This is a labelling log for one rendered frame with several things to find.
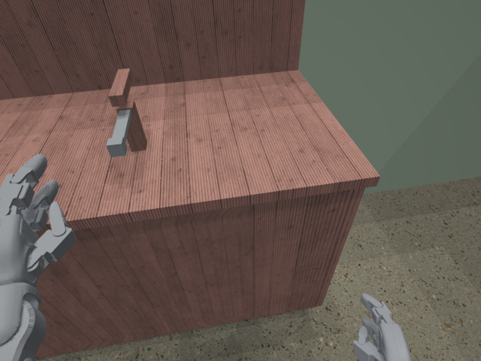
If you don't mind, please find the robot left hand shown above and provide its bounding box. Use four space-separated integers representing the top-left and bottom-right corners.
0 153 77 287

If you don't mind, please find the robot right hand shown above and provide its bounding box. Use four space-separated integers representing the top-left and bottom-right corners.
353 293 412 361

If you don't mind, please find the robot left forearm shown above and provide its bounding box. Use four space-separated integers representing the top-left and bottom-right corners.
0 282 47 361

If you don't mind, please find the tap lever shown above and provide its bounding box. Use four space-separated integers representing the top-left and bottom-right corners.
106 110 132 157

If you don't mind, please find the counter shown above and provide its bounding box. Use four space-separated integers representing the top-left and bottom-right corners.
0 0 380 359

